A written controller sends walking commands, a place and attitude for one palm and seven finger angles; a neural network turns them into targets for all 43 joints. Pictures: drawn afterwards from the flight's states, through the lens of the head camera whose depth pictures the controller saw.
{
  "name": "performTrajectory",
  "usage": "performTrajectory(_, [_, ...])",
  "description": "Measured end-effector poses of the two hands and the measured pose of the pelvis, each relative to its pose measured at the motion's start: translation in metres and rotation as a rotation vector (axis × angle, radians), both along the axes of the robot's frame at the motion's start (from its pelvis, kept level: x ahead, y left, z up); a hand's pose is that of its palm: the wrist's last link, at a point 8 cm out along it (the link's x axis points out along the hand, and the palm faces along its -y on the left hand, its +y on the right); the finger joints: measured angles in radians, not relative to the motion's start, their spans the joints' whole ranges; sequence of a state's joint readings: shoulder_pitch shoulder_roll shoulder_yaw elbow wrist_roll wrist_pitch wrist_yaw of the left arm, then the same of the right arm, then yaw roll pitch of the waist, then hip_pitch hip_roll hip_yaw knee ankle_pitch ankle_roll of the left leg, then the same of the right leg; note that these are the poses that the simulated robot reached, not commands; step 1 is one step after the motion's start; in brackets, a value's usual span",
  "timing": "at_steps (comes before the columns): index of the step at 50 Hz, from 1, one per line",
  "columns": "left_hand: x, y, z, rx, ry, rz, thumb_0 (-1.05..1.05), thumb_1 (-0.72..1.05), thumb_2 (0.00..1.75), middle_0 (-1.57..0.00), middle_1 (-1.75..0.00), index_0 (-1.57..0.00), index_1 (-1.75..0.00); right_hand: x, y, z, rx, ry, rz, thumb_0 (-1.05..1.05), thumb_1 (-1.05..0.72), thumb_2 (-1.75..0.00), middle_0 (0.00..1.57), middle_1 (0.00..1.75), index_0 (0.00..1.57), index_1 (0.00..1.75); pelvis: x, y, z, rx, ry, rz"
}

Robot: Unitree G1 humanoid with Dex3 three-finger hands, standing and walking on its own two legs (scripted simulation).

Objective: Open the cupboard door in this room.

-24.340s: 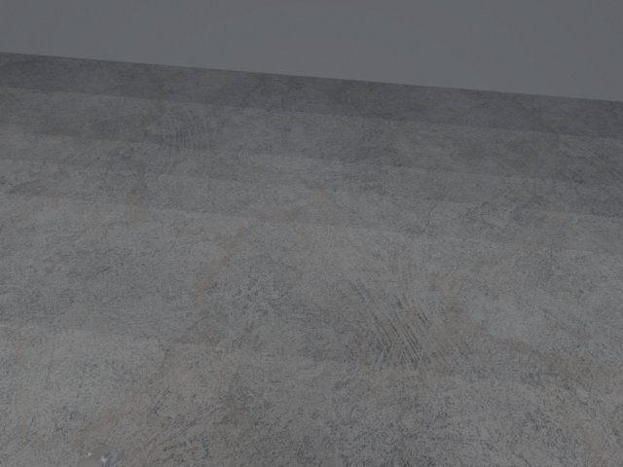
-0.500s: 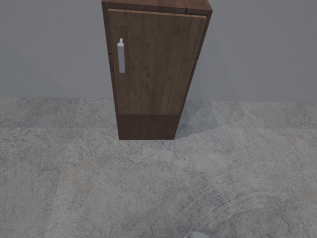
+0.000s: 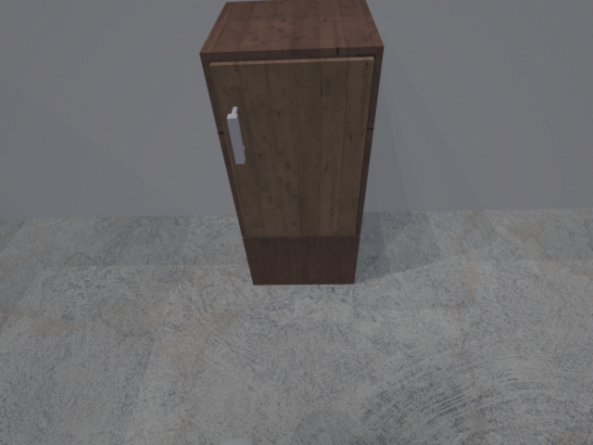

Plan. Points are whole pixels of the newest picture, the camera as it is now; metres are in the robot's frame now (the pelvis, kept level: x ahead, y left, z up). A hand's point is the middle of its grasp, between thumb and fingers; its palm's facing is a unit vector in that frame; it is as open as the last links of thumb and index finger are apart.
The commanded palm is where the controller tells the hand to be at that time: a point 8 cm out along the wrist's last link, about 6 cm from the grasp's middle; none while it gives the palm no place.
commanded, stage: take the last steps up to it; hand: left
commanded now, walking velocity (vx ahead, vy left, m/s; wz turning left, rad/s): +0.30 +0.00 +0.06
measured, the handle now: (237, 135) +0.83 +0.20 -0.03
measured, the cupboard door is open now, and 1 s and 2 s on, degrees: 0 0 0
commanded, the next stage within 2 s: come to a stop and stand still in 0.76 s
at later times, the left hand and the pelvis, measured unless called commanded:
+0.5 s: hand out of the picture +0.06 +0.23 -0.19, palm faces +0.09 -0.99 -0.13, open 7.4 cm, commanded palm none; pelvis +0.11 +0.06 -0.01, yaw +1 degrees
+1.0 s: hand (227, 330) +0.37 +0.17 -0.17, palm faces +0.02 -0.97 -0.24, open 7.2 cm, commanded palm none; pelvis +0.28 -0.01 -0.01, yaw +1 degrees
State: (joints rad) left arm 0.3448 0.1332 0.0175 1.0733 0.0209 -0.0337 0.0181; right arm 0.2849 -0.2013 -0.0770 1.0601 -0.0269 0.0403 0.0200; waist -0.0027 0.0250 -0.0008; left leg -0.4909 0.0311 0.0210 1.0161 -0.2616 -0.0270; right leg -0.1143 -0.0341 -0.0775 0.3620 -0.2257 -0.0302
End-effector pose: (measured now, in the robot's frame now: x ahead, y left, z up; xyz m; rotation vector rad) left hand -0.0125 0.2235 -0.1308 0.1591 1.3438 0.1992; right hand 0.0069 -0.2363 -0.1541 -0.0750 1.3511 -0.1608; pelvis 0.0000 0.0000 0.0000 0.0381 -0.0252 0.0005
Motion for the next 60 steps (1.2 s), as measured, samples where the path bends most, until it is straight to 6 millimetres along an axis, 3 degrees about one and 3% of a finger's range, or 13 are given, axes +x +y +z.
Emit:
performTrajectory(4, [-0.029,-0.01,-0.001,-0.024,0.07,0.057,0.01,0.92,0.9,-0.2,-0.3,-0.2,-0.3,0.005,-0.002,0.001,-0.009,0.044,0.029,0.0,-0.91,-0.9,0.19,0.3,0.2,0.3,0.009,0.0,0.001,-0.011,0.009,0.023])
performTrajectory(8, [-0.053,-0.018,-0.004,-0.063,0.143,0.119,0.01,0.92,0.9,-0.2,-0.3,-0.2,-0.3,0.028,0.005,0.003,-0.02,0.062,0.074,0.01,-0.91,-0.9,0.19,0.3,0.2,0.3,0.023,0.008,-0.001,-0.023,0.02,0.043])
performTrajectory(13, [-0.07,-0.017,-0.01,-0.119,0.245,0.183,0.01,0.91,0.9,-0.2,-0.3,-0.2,-0.3,0.09,0.03,0.007,-0.035,-0.004,0.144,0.01,-0.91,-0.9,0.19,0.3,0.2,0.3,0.044,0.026,-0.005,-0.035,0.033,0.057])
performTrajectory(17, [-0.066,-0.003,-0.026,-0.161,0.316,0.199,0.01,0.91,0.9,-0.2,-0.3,-0.2,-0.3,0.15,0.061,0.005,-0.057,-0.132,0.179,0.01,-0.91,-0.9,0.19,0.3,0.2,0.3,0.066,0.048,-0.018,-0.051,0.031,0.05])
performTrajectory(19, [-0.05,0.009,-0.031,-0.167,0.331,0.166,0.01,0.91,0.9,-0.2,-0.3,-0.2,-0.3,0.168,0.074,0.008,-0.058,-0.188,0.165,0.0,-0.91,-0.9,0.19,0.3,0.2,0.3,0.076,0.055,-0.02,-0.043,0.02,0.032])
performTrajectory(22, [-0.002,0.033,-0.033,-0.147,0.278,0.113,0.01,0.91,0.9,-0.2,-0.3,-0.2,-0.3,0.176,0.082,0.014,-0.061,-0.22,0.105,-0.01,-0.92,-0.9,0.2,0.3,0.2,0.3,0.092,0.062,-0.015,-0.045,0.013,0.02])
performTrajectory(30, [0.181,0.076,-0.023,-0.048,-0.058,0.01,0.01,0.92,0.9,-0.2,-0.3,-0.19,-0.3,0.163,0.064,0.017,-0.092,-0.084,0.047,-0.02,-0.95,-0.9,0.2,0.3,0.2,0.3,0.145,0.06,-0.007,-0.026,0.016,0.016])
performTrajectory(34, [0.266,0.072,-0.014,-0.017,-0.165,-0.053,0.01,0.92,0.9,-0.2,-0.3,-0.19,-0.3,0.145,0.058,0.006,-0.06,0.044,0.0,-0.01,-0.93,-0.9,0.2,0.3,0.2,0.3,0.175,0.048,-0.01,-0.017,0.015,0.009])
performTrajectory(40, [0.368,0.036,-0.016,0.019,-0.248,-0.155,0.0,0.92,0.9,-0.2,-0.3,-0.19,-0.3,0.136,0.041,-0.019,0.008,0.22,-0.076,0.0,-0.92,-0.9,0.2,0.3,0.2,0.3,0.229,0.016,-0.03,-0.005,0.013,-0.002])
performTrajectory(43, [0.384,0.016,-0.018,0.019,-0.256,-0.154,0.0,0.91,0.9,-0.2,-0.3,-0.2,-0.3,0.156,0.027,-0.025,0.022,0.255,-0.079,0.0,-0.91,-0.9,0.2,0.3,0.2,0.3,0.247,0.002,-0.032,-0.015,0.003,0.0])
performTrajectory(48, [0.372,-0.008,-0.014,0.0,-0.164,-0.093,0.0,0.92,0.9,-0.2,-0.3,-0.2,-0.3,0.227,0.005,-0.018,-0.002,0.159,-0.022,0.01,-0.91,-0.9,0.2,0.3,0.2,0.3,0.27,-0.009,-0.018,-0.022,0.006,0.007])
performTrajectory(54, [0.363,-0.001,-0.012,0.027,-0.105,-0.042,-0.01,0.95,0.9,-0.21,-0.3,-0.2,-0.3,0.31,-0.004,-0.013,-0.021,0.02,0.038,0.0,-0.91,-0.9,0.19,0.3,0.2,0.3,0.286,-0.013,-0.013,-0.021,0.015,0.008])
performTrajectory(60, [0.345,0.013,-0.019,0.022,-0.067,-0.001,0.0,0.92,0.9,-0.21,-0.3,-0.2,-0.3,0.366,0.003,-0.004,-0.048,-0.089,0.094,0.0,-0.91,-0.9,0.19,0.3,0.2,0.3,0.286,-0.002,-0.015,-0.026,0.013,0.014])
